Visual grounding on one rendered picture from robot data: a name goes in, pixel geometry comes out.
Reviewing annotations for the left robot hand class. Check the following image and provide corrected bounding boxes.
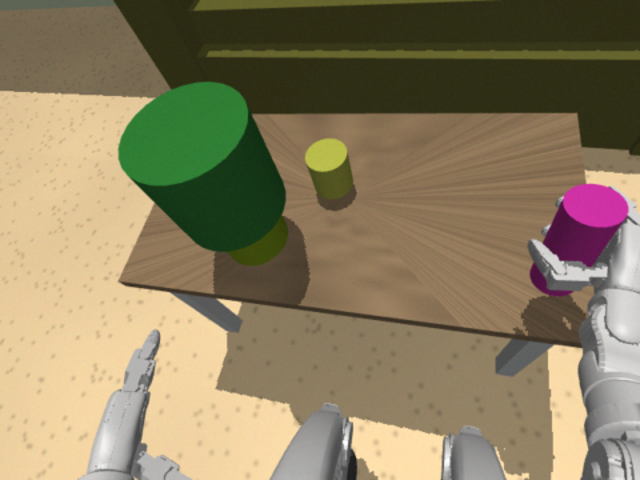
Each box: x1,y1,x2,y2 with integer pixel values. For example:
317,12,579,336
87,329,193,480

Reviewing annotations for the right robot hand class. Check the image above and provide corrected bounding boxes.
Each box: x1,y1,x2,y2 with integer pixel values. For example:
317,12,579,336
528,185,640,294

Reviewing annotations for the coffee table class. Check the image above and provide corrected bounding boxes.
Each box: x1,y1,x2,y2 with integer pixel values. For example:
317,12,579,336
118,113,595,377

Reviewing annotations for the right robot arm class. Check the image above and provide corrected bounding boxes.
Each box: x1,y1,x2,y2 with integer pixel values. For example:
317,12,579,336
578,288,640,480

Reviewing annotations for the potted plant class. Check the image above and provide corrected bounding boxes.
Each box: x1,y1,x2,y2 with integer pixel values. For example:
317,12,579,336
118,82,288,266

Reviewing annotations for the sofa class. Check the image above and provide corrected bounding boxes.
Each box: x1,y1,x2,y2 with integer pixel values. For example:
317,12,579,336
113,0,640,156

